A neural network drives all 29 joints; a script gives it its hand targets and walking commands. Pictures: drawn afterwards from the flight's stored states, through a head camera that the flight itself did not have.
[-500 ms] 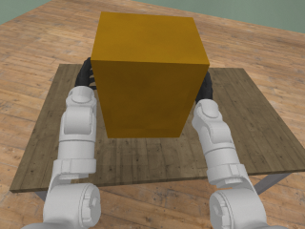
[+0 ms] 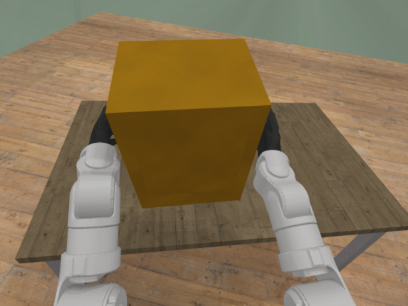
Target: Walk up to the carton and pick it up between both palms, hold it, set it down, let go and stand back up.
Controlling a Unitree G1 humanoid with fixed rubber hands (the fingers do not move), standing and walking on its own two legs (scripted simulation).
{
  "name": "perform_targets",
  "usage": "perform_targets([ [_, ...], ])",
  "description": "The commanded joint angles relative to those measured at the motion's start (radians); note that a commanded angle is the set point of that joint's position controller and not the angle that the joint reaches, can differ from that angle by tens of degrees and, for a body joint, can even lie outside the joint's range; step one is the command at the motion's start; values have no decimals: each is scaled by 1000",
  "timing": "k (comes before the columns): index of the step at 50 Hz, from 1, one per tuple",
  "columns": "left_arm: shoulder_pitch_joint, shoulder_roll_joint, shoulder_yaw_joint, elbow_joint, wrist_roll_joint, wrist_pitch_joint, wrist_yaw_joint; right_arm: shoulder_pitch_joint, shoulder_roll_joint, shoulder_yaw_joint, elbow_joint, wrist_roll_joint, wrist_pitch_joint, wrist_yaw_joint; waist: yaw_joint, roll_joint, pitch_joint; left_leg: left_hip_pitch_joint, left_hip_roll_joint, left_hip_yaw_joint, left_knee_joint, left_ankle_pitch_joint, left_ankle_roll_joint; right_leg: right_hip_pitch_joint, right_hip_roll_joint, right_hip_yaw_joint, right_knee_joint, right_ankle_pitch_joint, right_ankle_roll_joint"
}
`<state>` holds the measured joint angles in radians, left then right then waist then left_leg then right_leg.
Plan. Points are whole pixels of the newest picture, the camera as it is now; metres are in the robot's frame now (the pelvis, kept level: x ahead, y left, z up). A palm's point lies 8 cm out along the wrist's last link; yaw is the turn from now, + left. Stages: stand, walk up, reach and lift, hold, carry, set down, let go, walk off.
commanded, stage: hold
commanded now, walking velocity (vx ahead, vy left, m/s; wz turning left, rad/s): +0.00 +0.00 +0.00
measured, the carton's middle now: (188, 132) +0.38 +0.01 +0.18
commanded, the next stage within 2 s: none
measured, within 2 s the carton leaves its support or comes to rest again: neither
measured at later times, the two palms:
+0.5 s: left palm (104, 138) +0.34 +0.15 +0.20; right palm (276, 141) +0.33 -0.15 +0.20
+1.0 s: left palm (110, 129) +0.42 +0.16 +0.16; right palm (252, 134) +0.41 -0.13 +0.16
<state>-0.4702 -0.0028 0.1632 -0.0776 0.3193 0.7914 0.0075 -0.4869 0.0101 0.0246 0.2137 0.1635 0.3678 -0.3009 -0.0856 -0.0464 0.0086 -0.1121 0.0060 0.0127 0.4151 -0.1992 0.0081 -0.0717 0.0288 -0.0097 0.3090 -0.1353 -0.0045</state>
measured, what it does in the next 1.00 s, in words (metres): stands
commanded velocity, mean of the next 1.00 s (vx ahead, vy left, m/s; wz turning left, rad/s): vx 0.00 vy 0.00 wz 0.00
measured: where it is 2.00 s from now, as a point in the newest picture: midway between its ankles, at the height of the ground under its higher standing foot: outside the picture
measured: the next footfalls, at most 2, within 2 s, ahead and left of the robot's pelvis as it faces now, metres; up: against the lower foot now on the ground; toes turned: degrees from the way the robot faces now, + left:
none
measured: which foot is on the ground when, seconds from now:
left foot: down 0.00-1.00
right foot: down 0.00-1.00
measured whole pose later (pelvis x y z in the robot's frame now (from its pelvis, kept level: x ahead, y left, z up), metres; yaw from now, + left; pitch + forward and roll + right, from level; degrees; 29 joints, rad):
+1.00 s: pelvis +0.03 +0.00 +0.00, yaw +0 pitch -4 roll -1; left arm -0.67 0.00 0.29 0.26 0.35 0.67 0.00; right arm -0.69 0.02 -0.04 0.57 0.12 0.25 -0.27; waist -0.08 -0.05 0.04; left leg -0.11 0.00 0.01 0.41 -0.23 0.02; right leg -0.07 0.03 -0.01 0.31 -0.18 0.00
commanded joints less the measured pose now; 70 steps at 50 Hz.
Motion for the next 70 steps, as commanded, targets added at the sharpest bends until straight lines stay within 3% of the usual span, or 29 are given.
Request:
perform_targets([
  [1, -804, -488, -272, 107, -80, -88, -214, -838, 438, 210, 80, 4, -66, 232, 1, 46, -183, 86, -10, 13, -195, -36, 0, 132, -10, -53, -80, -148, -3],
  [4, -879, -490, -217, 198, -66, -100, -229, -940, 447, 128, 131, -60, -96, 269, 21, 57, -215, -47, 19, -10, -290, -304, 52, 198, 0, -65, -20, -204, 24],
  [8, -1023, -564, -298, 196, -138, -170, -196, -1074, 508, 116, 84, -70, -155, 288, 18, 84, -383, -61, 13, -24, -275, -276, 51, 237, 13, -66, 18, -123, 39],
  [16, -1168, -563, -218, 406, -103, -231, -141, -1150, 535, 10, 333, -133, -181, 344, 39, 81, -305, -117, 16, -29, -302, -487, 68, 120, 7, -75, 0, -313, 39],
  [18, -1120, -520, -157, 448, -72, -223, -151, -1100, 525, 2, 385, -131, -172, 341, 46, 65, -252, -97, 10, -12, -294, -444, 69, 126, -1, -75, -17, -300, 39],
  [20, -1037, -468, -106, 440, -44, -211, -171, -1030, 524, 35, 406, -97, -161, 318, 50, 39, -209, -25, -10, 19, -244, -258, 54, 130, -17, -69, -49, -213, 30],
  [22, -962, -441, -87, 396, -31, -202, -192, -974, 527, 94, 364, -52, -153, 288, 41, 39, -241, 64, -24, 38, -173, -14, 30, 163, -17, -67, -54, -60, 15],
  [24, -913, -452, -112, 339, -46, -200, -204, -950, 530, 158, 281, -12, -154, 263, 26, 45, -327, 95, -29, 25, -129, 112, 15, 217, -8, -63, -32, 78, 19],
  [25, -923, -464, -124, 341, -51, -205, -202, -968, 529, 171, 266, -8, -155, 260, 24, 45, -347, 94, -30, 20, -133, 83, 18, 204, -4, -66, -39, 22, 18],
  [26, -977, -496, -148, 355, -57, -216, -192, -1022, 522, 141, 273, -32, -171, 270, 16, 51, -368, 81, -25, 12, -161, -34, 25, 153, 0, -73, -58, -131, 16],
  [27, -1043, -561, -198, 312, -76, -235, -170, -1096, 538, 99, 226, -62, -204, 289, 15, 79, -456, 57, -17, -3, -189, -148, 30, 135, 4, -80, -50, -185, 24],
  [28, -1109, -583, -210, 309, -82, -247, -151, -1154, 543, 64, 232, -83, -214, 309, 37, 113, -469, 27, -4, -17, -219, -231, 37, 108, 11, -88, -32, -223, 26],
  [30, -1241, -608, -253, 290, -111, -269, -119, -1254, 539, 38, 228, -96, -233, 338, 55, 175, -523, -20, 23, -51, -262, -353, 44, 101, 27, -102, 22, -233, 32],
  [32, -1243, -623, -299, 303, -149, -283, -96, -1269, 552, 67, 205, -78, -250, 340, 49, 151, -563, -47, 26, -61, -257, -353, 48, 116, 28, -97, 31, -195, 41],
  [36, -1051, -602, -281, 331, -133, -268, -92, -1125, 552, 142, 219, -34, -231, 306, 32, 70, -511, 99, -10, -29, -172, -66, 16, 73, 13, -80, -43, -123, 18],
  [39, -889, -539, -184, 337, -65, -223, -125, -989, 524, 172, 259, -10, -197, 279, 47, 46, -385, 162, -20, 1, -149, 120, 8, 128, 15, -71, -69, -46, 11],
  [42, -783, -488, -139, 231, -38, -191, -163, -905, 519, 247, 186, 44, -176, 249, 65, 37, -411, 227, -23, 10, -95, 384, -7, 241, 22, -62, -41, 177, 26],
  [46, -689, -545, -267, 9, -109, -187, -176, -865, 540, 390, -73, 150, -182, 202, 32, 66, -612, 306, -21, -10, 5, 679, -51, 332, 40, -51, 21, 509, 42],
  [51, -635, -650, -533, -294, -230, -181, -151, -764, 517, 496, -363, 218, -185, 149, -62, 159, -790, 437, -7, -59, 100, 985, -124, 287, 69, -61, 47, 697, 41],
  [54, -559, -641, -605, -395, -247, -157, -147, -651, 488, 518, -460, 204, -163, 131, -93, 144, -756, 398, -13, -66, 90, 981, -142, 333, 60, -48, 51, 763, 37],
  [56, -514, -605, -594, -407, -231, -134, -158, -594, 470, 510, -483, 185, -143, 124, -95, 110, -692, 316, -28, -55, 49, 871, -130, 399, 45, -33, 52, 779, 38],
  [57, -511, -574, -570, -392, -214, -123, -165, -586, 455, 496, -464, 169, -130, 125, -90, 99, -631, 278, -32, -47, 23, 788, -117, 403, 33, -28, 44, 727, 42],
  [59, -525, -553, -550, -386, -196, -101, -178, -619, 429, 481, -448, 154, -117, 133, -87, 108, -575, 337, -18, -44, -3, 764, -90, 302, 38, -45, 14, 524, 59],
  [62, -572, -531, -498, -279, -154, -68, -184, -689, 385, 414, -337, 110, -101, 161, -74, 115, -459, 378, 7, -31, -38, 644, -61, 132, 35, -68, -48, 200, 47],
  [64, -582, -509, -433, -207, -118, -48, -191, -697, 377, 381, -238, 94, -92, 178, -43, 110, -391, 362, 13, -13, -62, 594, -49, 113, 30, -73, -60, 124, 34],
  [65, -547, -514, -436, -226, -121, -39, -192, -674, 382, 398, -236, 110, -94, 178, -37, 116, -422, 403, 17, -12, -42, 707, -52, 138, 36, -74, -47, 203, 36],
  [67, -450, -564, -553, -425, -195, -44, -182, -615, 391, 514, -398, 208, -115, 151, -39, 172, -652, 575, 29, -33, 80, 1191, -100, 197, 71, -76, 22, 614, 51],
  [68, -467, -562, -589, -444, -217, -49, -177, -635, 362, 519, -456, 220, -117, 139, -56, 192, -669, 587, 31, -47, 110, 1227, -120, 158, 74, -72, 26, 627, 48],
  [70, -485, -564, -585, -437, -212, -53, -177, -607, 366, 504, -469, 197, -111, 134, -68, 172, -642, 525, 20, -37, 91, 1096, -129, 211, 62, -59, 18, 630, 31],
])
